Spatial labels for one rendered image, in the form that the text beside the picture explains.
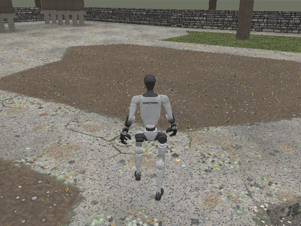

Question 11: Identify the humanoid robot torso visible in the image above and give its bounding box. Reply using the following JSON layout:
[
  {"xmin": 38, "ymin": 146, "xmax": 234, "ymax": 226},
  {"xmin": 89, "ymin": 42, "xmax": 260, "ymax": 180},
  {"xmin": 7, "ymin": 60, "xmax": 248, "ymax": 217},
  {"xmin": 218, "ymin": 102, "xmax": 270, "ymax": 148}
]
[{"xmin": 139, "ymin": 94, "xmax": 161, "ymax": 141}]

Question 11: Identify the left robot hand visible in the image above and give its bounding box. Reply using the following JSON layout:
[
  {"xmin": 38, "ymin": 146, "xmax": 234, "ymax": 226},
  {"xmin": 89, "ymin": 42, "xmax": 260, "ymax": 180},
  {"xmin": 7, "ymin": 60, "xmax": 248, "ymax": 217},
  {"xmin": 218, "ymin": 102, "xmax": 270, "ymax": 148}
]
[{"xmin": 120, "ymin": 133, "xmax": 131, "ymax": 145}]

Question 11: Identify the left robot forearm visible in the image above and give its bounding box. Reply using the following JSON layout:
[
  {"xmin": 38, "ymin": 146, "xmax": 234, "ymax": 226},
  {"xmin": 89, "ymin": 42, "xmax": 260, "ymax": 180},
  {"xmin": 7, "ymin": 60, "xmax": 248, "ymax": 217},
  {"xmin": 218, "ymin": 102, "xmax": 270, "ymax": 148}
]
[{"xmin": 121, "ymin": 115, "xmax": 132, "ymax": 135}]

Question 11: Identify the right robot forearm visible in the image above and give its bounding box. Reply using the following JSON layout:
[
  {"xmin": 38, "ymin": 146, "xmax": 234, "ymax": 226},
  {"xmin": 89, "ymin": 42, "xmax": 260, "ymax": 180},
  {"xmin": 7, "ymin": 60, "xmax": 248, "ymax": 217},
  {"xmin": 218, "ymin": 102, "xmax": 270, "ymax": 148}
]
[{"xmin": 168, "ymin": 113, "xmax": 176, "ymax": 129}]

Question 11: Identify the left robot upper arm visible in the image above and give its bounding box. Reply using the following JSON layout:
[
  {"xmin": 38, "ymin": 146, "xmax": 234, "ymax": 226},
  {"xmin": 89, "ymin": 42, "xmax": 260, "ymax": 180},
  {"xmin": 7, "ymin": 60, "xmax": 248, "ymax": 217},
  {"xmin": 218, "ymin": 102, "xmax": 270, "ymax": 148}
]
[{"xmin": 128, "ymin": 95, "xmax": 141, "ymax": 122}]

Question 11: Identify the right robot hand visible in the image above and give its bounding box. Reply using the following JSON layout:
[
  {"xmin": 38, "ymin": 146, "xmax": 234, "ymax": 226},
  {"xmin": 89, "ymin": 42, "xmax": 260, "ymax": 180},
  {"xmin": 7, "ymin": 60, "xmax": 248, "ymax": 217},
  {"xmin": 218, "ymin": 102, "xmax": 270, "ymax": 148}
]
[{"xmin": 166, "ymin": 127, "xmax": 177, "ymax": 137}]

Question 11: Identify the right robot upper arm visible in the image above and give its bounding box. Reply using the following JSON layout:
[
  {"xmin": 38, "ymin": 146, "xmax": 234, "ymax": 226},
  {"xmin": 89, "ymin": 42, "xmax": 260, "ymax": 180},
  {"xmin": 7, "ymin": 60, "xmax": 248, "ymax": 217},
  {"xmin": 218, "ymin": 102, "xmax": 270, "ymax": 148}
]
[{"xmin": 160, "ymin": 95, "xmax": 173, "ymax": 120}]

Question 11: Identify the robot left thigh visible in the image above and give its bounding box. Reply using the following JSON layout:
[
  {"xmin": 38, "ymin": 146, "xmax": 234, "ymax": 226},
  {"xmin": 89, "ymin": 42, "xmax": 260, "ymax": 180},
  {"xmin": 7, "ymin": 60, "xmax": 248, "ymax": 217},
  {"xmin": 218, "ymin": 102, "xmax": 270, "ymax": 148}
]
[{"xmin": 135, "ymin": 130, "xmax": 144, "ymax": 154}]

